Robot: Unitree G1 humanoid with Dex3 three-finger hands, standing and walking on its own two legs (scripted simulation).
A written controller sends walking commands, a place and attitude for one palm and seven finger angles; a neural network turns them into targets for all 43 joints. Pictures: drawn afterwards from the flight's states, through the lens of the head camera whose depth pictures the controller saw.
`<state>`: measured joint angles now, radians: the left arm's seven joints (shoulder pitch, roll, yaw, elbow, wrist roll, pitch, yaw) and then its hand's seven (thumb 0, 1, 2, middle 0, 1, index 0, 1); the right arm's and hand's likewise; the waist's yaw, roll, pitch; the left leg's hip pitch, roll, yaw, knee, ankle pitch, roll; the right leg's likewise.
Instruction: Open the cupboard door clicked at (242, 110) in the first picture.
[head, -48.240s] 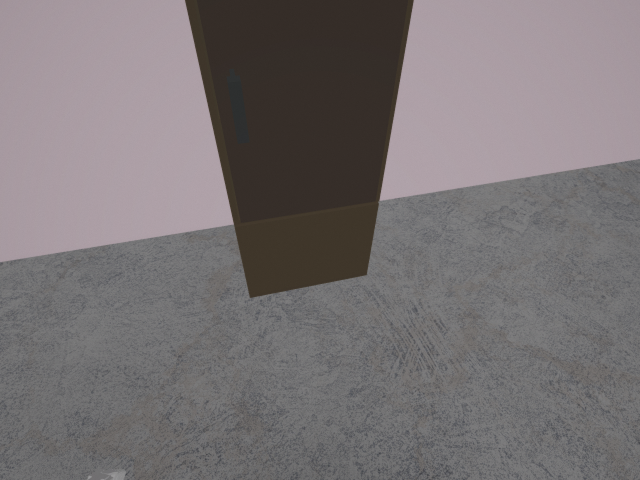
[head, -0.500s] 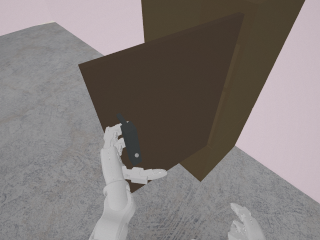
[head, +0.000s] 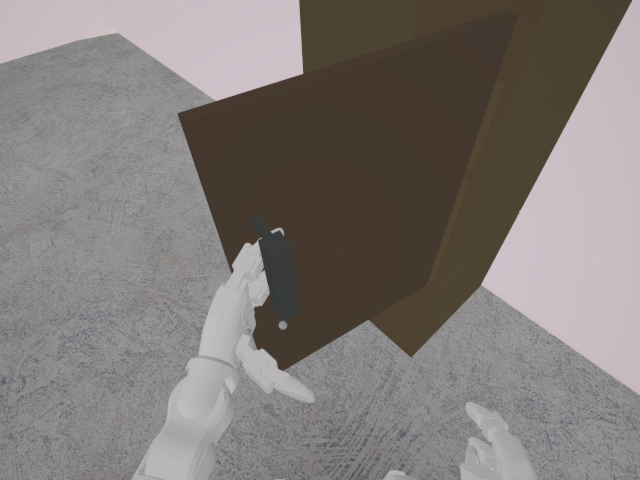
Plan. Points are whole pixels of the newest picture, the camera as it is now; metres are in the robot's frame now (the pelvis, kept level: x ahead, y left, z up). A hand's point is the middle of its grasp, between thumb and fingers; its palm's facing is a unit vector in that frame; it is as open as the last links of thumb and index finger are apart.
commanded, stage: slide the hand sideways off the handle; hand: left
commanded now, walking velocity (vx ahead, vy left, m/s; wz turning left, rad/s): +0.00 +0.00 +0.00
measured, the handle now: (272, 268) +0.35 +0.09 +0.08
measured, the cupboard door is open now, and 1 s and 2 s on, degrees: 79 79 79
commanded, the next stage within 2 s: draw the hand back to the body in 0.98 s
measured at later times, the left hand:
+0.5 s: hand (253, 348) +0.25 +0.10 +0.07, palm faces -0.08 -1.00 -0.03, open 16.3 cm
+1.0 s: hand (210, 382) +0.21 +0.13 +0.07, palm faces -0.07 -1.00 -0.05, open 16.3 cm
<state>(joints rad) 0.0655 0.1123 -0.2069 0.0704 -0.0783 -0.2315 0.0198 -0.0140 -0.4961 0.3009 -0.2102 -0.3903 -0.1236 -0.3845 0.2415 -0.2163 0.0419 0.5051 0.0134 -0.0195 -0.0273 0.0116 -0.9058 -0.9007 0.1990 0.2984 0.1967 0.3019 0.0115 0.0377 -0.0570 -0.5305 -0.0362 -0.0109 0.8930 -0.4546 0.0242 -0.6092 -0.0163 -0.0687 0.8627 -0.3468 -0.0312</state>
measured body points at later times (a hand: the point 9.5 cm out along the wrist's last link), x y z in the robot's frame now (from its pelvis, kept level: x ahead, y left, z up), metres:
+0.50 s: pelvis +0.03 +0.00 -0.01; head +0.06 -0.01 +0.44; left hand +0.25 +0.15 +0.08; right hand +0.20 -0.22 -0.08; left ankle +0.00 +0.10 -0.69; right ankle +0.06 -0.10 -0.69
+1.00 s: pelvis +0.02 +0.00 -0.02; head +0.05 -0.01 +0.43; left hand +0.21 +0.19 +0.08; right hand +0.20 -0.23 -0.08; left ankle +0.00 +0.10 -0.69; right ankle +0.06 -0.10 -0.69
